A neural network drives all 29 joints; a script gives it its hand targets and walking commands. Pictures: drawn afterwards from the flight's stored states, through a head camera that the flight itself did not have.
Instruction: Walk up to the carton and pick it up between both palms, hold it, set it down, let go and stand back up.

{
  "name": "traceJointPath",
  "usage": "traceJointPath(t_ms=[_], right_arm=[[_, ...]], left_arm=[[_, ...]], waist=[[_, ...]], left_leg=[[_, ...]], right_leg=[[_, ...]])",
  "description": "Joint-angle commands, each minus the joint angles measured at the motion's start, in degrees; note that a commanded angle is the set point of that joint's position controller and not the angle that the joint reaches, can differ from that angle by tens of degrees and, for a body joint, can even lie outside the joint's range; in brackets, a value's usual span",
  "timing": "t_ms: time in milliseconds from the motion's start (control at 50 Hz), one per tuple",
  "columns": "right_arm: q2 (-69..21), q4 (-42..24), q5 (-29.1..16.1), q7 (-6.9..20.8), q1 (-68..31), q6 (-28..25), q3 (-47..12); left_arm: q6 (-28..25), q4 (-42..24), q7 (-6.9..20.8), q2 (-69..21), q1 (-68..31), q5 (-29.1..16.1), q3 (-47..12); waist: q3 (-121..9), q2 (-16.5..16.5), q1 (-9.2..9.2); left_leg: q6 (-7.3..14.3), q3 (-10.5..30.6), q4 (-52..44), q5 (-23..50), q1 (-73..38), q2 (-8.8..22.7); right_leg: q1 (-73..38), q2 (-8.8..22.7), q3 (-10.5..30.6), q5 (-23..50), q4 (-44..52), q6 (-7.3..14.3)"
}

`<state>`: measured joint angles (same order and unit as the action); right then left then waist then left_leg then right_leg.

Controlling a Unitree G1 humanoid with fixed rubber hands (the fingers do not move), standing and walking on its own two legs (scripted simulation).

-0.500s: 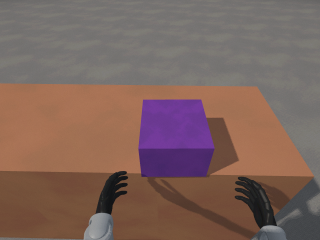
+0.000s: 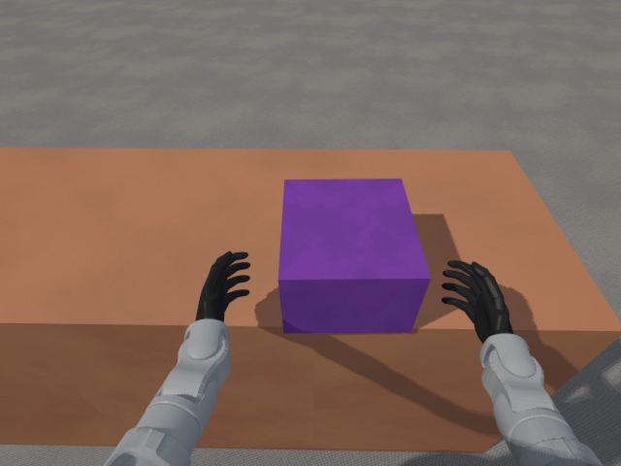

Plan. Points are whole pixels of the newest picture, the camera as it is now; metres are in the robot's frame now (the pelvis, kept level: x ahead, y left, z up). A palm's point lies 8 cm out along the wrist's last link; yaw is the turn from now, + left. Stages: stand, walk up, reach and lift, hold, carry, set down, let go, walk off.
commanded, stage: reach and lift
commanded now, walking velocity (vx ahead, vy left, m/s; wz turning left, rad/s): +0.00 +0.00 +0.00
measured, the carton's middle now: (345, 252) +0.47 -0.04 +0.00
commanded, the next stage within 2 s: none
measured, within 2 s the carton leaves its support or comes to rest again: neither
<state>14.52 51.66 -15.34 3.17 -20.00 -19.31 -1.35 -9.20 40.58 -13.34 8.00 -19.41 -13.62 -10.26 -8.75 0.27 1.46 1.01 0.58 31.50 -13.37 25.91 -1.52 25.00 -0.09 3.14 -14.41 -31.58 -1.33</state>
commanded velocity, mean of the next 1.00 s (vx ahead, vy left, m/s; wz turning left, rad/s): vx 0.00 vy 0.00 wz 0.00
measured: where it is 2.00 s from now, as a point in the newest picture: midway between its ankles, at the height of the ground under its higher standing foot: outside the picture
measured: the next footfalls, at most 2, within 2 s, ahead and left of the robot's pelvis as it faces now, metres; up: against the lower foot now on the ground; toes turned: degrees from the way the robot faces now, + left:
none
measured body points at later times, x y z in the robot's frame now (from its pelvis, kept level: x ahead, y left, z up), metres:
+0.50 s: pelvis -0.01 -0.01 +0.00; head +0.02 -0.01 +0.45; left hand +0.42 +0.15 +0.08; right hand +0.40 -0.24 +0.09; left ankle +0.02 +0.11 -0.73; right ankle +0.01 -0.13 -0.73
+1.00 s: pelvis -0.03 -0.02 +0.00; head +0.05 -0.02 +0.44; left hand +0.48 +0.15 +0.14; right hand +0.46 -0.24 +0.14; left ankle +0.02 +0.11 -0.73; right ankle +0.01 -0.13 -0.73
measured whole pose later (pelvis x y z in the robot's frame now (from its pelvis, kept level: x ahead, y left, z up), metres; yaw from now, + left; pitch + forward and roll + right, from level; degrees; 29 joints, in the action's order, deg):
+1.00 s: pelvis -0.03 -0.02 +0.00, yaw -1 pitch +22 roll -1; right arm 19.3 73.4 -19.0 1.0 -67.8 0.2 -2.6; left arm 4.5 68.6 -12.7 18.9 -66.4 -24.9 -7.2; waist -13.7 1.1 2.1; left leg -1.2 1.7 26.9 -5.9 43.0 0.9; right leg 42.0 -2.6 2.9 -5.6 -25.7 0.1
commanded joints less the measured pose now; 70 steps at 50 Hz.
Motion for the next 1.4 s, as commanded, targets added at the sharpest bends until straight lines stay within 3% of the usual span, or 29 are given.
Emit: traceJointPath(t_ms=[0, 40, 80, 140, 180, 220, 240, 300, 320, 340, 360, 380, 560, 660, 700, 720, 820, 860, 900, 980, 1020, 1040, 1140, 1160, 1200, 1220, 1280, 1360, 1380], right_arm=[[12.6, -9.4, -3.1, -0.1, -24.2, -2.5, 1.9], [14.2, -6.8, -3.1, 0.1, -25.9, -1.5, 2.3], [13.7, -9.7, -4.1, 0.2, -27.1, -1.7, 1.3], [13.8, -7.6, -4.5, 0.9, -31.8, -0.2, 0.9], [13.0, -6.7, -5.7, 1.1, -34.4, 0.8, 0.1], [13.6, -6.8, -5.3, 1.5, -38.5, 1.6, 0.6], [14.0, -7.1, -4.9, 1.7, -38.0, 1.9, 1.5], [14.2, -4.7, -5.2, 1.7, -42.0, 3.4, 0.1], [15.5, -4.5, -5.0, 1.6, -43.8, 3.7, 1.2], [14.7, -4.7, -4.9, 1.3, -43.8, 3.9, 1.0], [14.3, -4.8, -5.4, 1.0, -47.6, 4.4, 0.4], [15.2, -4.3, -5.1, 0.9, -48.0, 4.8, 1.1], [15.1, 4.6, -3.5, -0.5, -61.6, 8.8, 0.3], [15.8, 5.4, -3.9, -1.4, -70.4, 10.6, -0.1], [13.9, 7.2, -4.1, -1.9, -69.9, 11.8, -1.4], [14.4, 6.6, -4.1, -1.9, -73.5, 12.1, -0.8], [14.2, 9.6, -4.1, -2.2, -78.4, 14.3, -1.0], [13.9, 8.0, -4.2, -2.3, -79.8, 15.0, -1.2], [15.0, 10.4, -3.4, -2.3, -79.9, 16.2, 0.5], [16.2, 9.1, -3.6, -2.2, -83.5, 18.1, 1.9], [16.1, 9.1, -3.2, -2.3, -84.8, 18.9, 1.9], [16.4, 9.5, -3.0, -2.4, -85.7, 19.5, 2.2], [17.4, 10.5, -3.4, -2.5, -84.3, 19.8, 3.7], [18.0, 8.8, -3.7, -2.6, -84.8, 19.8, 3.0], [19.2, 9.1, -2.9, -2.6, -83.1, 19.9, 4.4], [18.2, 7.3, -3.4, -2.5, -83.5, 19.3, 3.8], [19.0, 6.3, -2.9, -2.5, -82.4, 19.5, 5.3], [19.2, 4.8, -2.1, -2.2, -82.2, 18.8, 5.4], [18.5, 1.3, -3.0, -2.2, -82.4, 18.1, 4.4]], left_arm=[[-0.9, -11.9, -0.1, 3.9, -23.6, 0.5, 3.3], [0.5, -10.4, 0.1, 4.7, -25.5, 0.5, 4.5], [0.5, -14.0, -0.1, 4.2, -26.7, 0.0, 4.0], [2.1, -10.5, -0.1, 5.0, -31.0, -0.4, 5.0], [2.6, -11.0, -0.1, 6.4, -33.8, -0.5, 5.9], [2.9, -8.9, -0.2, 7.6, -38.0, -1.3, 6.2], [2.7, -10.1, -0.6, 6.9, -38.6, -2.1, 4.9], [3.7, -6.0, -0.6, 9.0, -41.7, -2.1, 6.5], [4.0, -6.4, -0.8, 8.5, -43.3, -3.0, 5.7], [4.2, -5.8, -0.6, 8.4, -43.6, -3.5, 5.3], [4.4, -5.7, -0.6, 10.7, -47.3, -3.5, 6.4], [4.9, -5.9, -0.8, 10.4, -47.4, -4.2, 5.6], [6.9, 7.0, 0.0, 14.5, -60.7, -6.9, 6.4], [7.6, 10.2, 0.3, 17.3, -68.9, -9.6, 5.8], [8.0, 13.8, 0.7, 18.2, -68.1, -9.3, 6.5], [8.1, 12.0, 0.6, 19.0, -72.2, -9.8, 5.9], [9.0, 16.6, 1.1, 21.3, -78.0, -10.6, 5.4], [9.3, 16.3, 0.7, 22.1, -79.3, -10.6, 5.7], [10.4, 17.2, 0.6, 22.3, -80.5, -10.4, 5.1], [12.3, 14.5, 0.1, 23.1, -85.0, -11.0, 4.5], [13.0, 15.4, 0.2, 23.8, -86.1, -10.6, 5.4], [13.6, 17.1, 0.4, 24.0, -87.1, -10.8, 5.2], [14.2, 14.8, 0.8, 23.1, -87.1, -9.3, 5.5], [14.3, 13.8, 0.9, 23.4, -87.2, -9.1, 5.9], [15.0, 14.6, 0.9, 21.8, -85.4, -8.5, 5.6], [14.3, 12.8, 1.0, 22.3, -85.5, -7.9, 6.8], [14.6, 10.7, 1.1, 21.6, -85.2, -6.5, 6.9], [13.8, 10.2, 1.9, 21.8, -84.9, -4.6, 8.8], [13.1, 6.8, 1.6, 22.4, -83.7, -4.3, 10.1]], waist=[[-26.6, -1.4, 0.62], [-26.7, -2.0, 0.98], [-28.6, -1.9, 0.8], [-28.2, -2.9, 0.37], [-29.8, -2.3, -0.86], [-29.9, -2.6, -0.8], [-31.0, -1.6, 0.53], [-33.8, -1.8, -1.12], [-35.5, -1.0, 0.3], [-36.2, -0.7, 0.51], [-38.0, -1.0, -0.66], [-39.9, -0.5, 0.48], [-41.6, -1.9, 1.17], [-46.6, -2.5, 1.68], [-46.7, -3.7, 0.51], [-49.0, -2.7, 0.86], [-46.8, -2.0, 0.97], [-49.1, -1.9, 0.42], [-49.1, -0.7, 1.52], [-53.0, 1.3, 1.76], [-53.9, 1.2, 0.91], [-53.4, 1.0, 1.6], [-55.7, 4.3, 2.09], [-57.9, 3.8, 1.31], [-58.3, 4.1, 3.19], [-60.0, 4.1, 1.45], [-61.1, 5.4, 2.29], [-60.0, 4.0, 2.4], [-64.1, 3.7, 0.69]], left_leg=[[-3.2, 2.7, -2.5, 21.5, -22.0, 0.9], [-3.5, 2.8, -3.4, 20.9, -22.7, 1.0], [-3.4, 3.0, -3.3, 23.3, -23.3, 1.0], [-3.2, 2.9, -3.7, 19.9, -21.7, 1.1], [-2.9, 2.6, -3.5, 20.1, -22.1, 0.7], [-2.6, 2.6, -3.6, 17.6, -19.8, 0.9], [-2.8, 2.6, -3.4, 17.4, -20.4, 1.0], [-2.7, 2.5, -2.6, 18.9, -20.7, 1.0], [-2.7, 2.5, -2.3, 19.5, -20.9, 0.8], [-2.8, 2.5, -1.8, 20.2, -20.7, 0.7], [-2.3, 2.3, -1.8, 20.0, -20.2, 0.4], [-2.5, 2.6, -1.3, 21.0, -20.8, 0.5], [-2.3, 2.6, -0.8, 18.9, -17.5, 0.4], [-2.4, 2.8, -0.5, 19.2, -16.6, 0.5], [-2.1, 2.4, -1.0, 18.7, -15.2, 0.3], [-2.3, 2.5, -1.6, 18.9, -15.1, 0.3], [-2.5, 2.4, -2.2, 16.2, -11.6, 0.5], [-2.6, 2.3, -2.2, 17.2, -13.2, 0.5], [-3.4, 2.4, -2.5, 16.9, -13.9, 0.7], [-3.8, 2.3, -2.8, 18.0, -13.6, 0.9], [-3.7, 2.4, -3.1, 17.6, -12.5, 0.8], [-3.6, 2.4, -3.4, 17.4, -11.8, 0.9], [-5.5, 2.7, -3.7, 23.4, -14.6, 1.2], [-5.5, 2.7, -4.0, 24.9, -15.7, 1.2], [-6.3, 3.3, -4.1, 26.8, -16.8, 1.4], [-6.1, 3.1, -4.3, 28.1, -16.6, 1.3], [-6.6, 2.9, -4.8, 29.4, -17.7, 1.3], [-6.5, 3.0, -6.0, 30.1, -17.3, 1.1], [-6.2, 2.8, -6.4, 31.3, -17.5, 0.9]], right_leg=[[-2.1, -1.9, -2.2, 18.0, 5.7, 1.8], [-0.9, -2.5, -2.6, 17.0, 6.6, 1.4], [-1.2, -2.3, -2.3, 19.4, 6.7, 1.2], [0.4, -2.1, -2.1, 17.0, 7.3, 0.6], [0.6, -2.1, -2.0, 17.7, 7.2, 0.2], [1.1, -2.0, -2.0, 15.4, 7.4, 0.0], [2.1, -2.0, -2.2, 14.9, 7.5, 0.2], [2.7, -2.0, -2.0, 16.1, 7.2, -0.1], [3.0, -1.9, -1.9, 16.7, 7.2, -0.2], [2.9, -1.7, -1.9, 17.7, 7.1, -0.3], [2.7, -1.6, -1.8, 18.8, 6.5, -0.8], [3.2, -1.7, -1.9, 19.6, 6.0, -0.8], [5.5, -2.3, -2.0, 18.1, 6.6, -2.0], [5.2, -2.5, -1.8, 19.3, 6.4, -2.5], [2.8, -2.1, -1.2, 20.7, 6.4, -2.9], [2.8, -2.2, -1.1, 21.1, 6.4, -3.0], [2.7, -2.4, -0.8, 17.9, 7.4, -2.8], [2.9, -2.3, -1.0, 18.5, 7.8, -2.5], [4.0, -2.6, -1.2, 17.6, 8.7, -2.2], [3.9, -2.5, -1.3, 18.4, 9.1, -2.0], [3.9, -2.4, -1.3, 18.4, 9.5, -2.1], [4.0, -2.4, -1.3, 18.8, 9.6, -2.0], [4.2, -2.7, -1.7, 23.0, 10.8, -1.3], [3.7, -2.8, -2.0, 24.2, 11.1, -1.3], [3.6, -2.9, -2.3, 25.9, 11.6, -1.0], [3.6, -2.9, -2.3, 26.8, 11.6, -1.3], [2.6, -2.8, -2.3, 28.4, 12.4, -0.7], [0.0, -2.6, -2.3, 32.1, 12.6, -0.9], [-2.0, -2.3, -2.1, 33.3, 12.5, -1.2]])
